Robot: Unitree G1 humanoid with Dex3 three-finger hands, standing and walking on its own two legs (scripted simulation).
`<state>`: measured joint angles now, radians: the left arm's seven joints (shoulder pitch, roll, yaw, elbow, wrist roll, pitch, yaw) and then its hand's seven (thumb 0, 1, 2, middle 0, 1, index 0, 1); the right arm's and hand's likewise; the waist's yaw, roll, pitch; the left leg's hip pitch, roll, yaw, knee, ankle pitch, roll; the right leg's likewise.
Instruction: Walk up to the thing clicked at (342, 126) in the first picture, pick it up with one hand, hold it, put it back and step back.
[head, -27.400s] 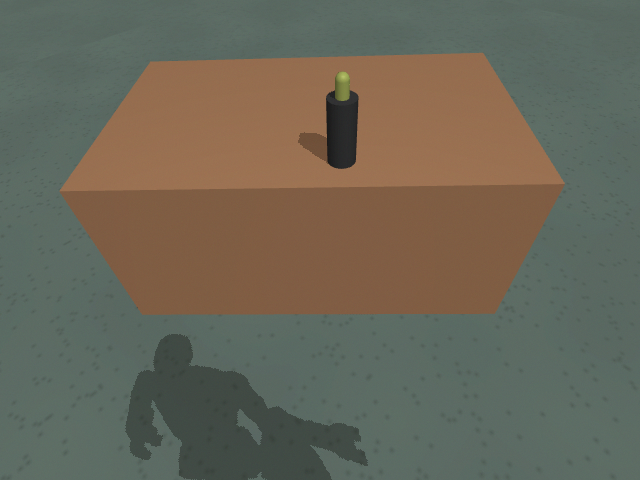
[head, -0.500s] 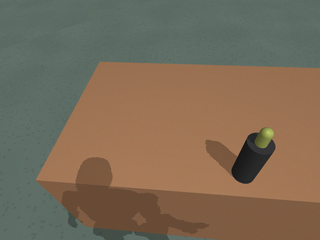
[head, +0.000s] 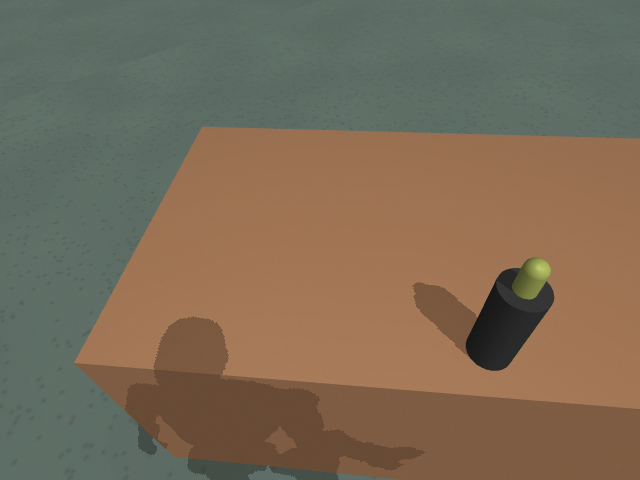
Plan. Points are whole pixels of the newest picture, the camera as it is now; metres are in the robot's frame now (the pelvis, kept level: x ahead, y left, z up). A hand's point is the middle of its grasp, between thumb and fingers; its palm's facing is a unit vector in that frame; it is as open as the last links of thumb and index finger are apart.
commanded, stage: stand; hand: right
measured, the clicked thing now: (510, 312) +0.40 -0.26 -0.06
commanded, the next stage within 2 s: step back in 0.34 s
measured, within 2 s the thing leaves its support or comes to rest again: neither
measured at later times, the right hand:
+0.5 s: hand out of the picture +0.06 -0.27 -0.16, palm faces -0.01 +0.93 -0.36, open 7.4 cm
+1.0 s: hand out of the picture -0.09 -0.21 -0.15, palm faces -0.06 +0.90 -0.43, open 7.4 cm
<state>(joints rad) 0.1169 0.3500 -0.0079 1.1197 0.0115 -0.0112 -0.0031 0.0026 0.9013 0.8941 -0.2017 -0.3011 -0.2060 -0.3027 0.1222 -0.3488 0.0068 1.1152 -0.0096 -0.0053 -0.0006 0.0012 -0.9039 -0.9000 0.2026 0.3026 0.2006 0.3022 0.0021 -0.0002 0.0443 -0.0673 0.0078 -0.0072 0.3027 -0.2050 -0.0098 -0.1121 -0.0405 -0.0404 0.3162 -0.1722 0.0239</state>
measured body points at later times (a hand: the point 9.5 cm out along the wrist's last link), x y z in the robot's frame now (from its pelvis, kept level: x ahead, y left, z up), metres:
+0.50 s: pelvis -0.03 +0.00 -0.01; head +0.02 +0.00 +0.44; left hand +0.06 +0.31 -0.14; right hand +0.06 -0.31 -0.14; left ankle -0.02 +0.13 -0.75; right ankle +0.00 -0.13 -0.75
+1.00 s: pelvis -0.13 +0.06 -0.01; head -0.05 +0.10 +0.43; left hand +0.00 +0.37 -0.16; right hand -0.08 -0.26 -0.12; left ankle -0.13 +0.16 -0.75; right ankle -0.14 -0.09 -0.66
